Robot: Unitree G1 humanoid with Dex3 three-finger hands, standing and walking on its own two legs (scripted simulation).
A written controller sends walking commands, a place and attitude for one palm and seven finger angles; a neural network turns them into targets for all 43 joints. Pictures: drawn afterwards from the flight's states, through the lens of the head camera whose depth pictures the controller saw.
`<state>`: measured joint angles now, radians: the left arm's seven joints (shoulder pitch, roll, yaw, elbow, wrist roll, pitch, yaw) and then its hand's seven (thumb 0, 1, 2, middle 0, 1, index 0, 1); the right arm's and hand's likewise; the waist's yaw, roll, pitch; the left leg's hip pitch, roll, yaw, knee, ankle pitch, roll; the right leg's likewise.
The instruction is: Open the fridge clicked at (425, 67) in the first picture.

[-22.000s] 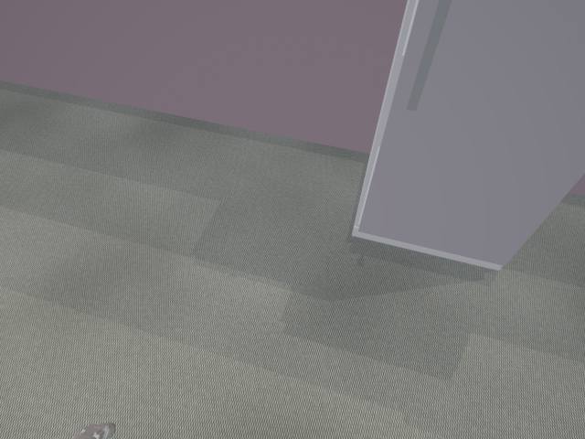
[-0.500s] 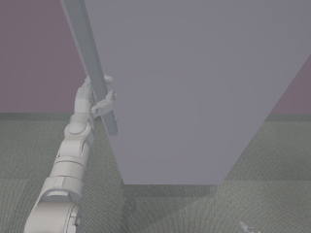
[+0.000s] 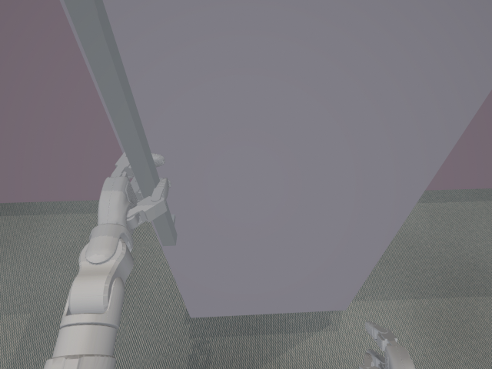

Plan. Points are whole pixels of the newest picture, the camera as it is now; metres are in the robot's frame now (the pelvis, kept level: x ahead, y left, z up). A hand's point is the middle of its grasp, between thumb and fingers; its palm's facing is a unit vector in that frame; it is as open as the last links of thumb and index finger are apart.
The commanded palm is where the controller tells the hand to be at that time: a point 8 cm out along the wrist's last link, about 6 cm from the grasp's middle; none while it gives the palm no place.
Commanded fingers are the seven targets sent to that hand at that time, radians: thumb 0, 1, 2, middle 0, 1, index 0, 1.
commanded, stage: walk backward, drawing the door open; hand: left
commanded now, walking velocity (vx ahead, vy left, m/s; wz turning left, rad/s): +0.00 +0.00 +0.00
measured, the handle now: (143, 146) +0.40 +0.18 +0.18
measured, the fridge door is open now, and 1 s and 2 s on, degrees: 1 11 50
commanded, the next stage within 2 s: none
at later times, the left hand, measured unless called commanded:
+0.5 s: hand (157, 225) +0.30 +0.14 +0.12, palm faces +0.15 -0.97 -0.19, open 6.7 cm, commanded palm +0.26 +0.19 +0.12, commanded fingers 0.00 0.90 0.90 -0.45 -1.40 -0.45 -1.40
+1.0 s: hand (168, 251) +0.26 +0.12 +0.11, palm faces +0.37 -0.91 -0.19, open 6.7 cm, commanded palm +0.21 +0.16 +0.12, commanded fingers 0.00 0.90 0.90 -0.45 -1.40 -0.45 -1.40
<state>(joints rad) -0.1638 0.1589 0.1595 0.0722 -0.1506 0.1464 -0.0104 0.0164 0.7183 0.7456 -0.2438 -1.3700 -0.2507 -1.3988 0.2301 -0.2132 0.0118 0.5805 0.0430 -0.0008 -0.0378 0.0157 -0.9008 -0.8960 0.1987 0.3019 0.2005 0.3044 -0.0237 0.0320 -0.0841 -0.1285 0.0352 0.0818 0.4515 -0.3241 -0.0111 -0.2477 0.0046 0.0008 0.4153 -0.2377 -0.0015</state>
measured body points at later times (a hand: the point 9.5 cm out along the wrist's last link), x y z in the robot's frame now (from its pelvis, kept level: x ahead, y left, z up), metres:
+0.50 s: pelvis +0.07 +0.01 +0.00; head +0.10 -0.03 +0.45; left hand +0.29 +0.20 +0.13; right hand +0.27 -0.18 -0.10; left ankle -0.05 +0.12 -0.66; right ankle +0.04 -0.07 -0.74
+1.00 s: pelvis +0.06 -0.06 -0.01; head +0.07 -0.09 +0.43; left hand +0.23 +0.17 +0.13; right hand +0.31 -0.21 -0.10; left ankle +0.08 +0.11 -0.70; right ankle +0.10 -0.11 -0.74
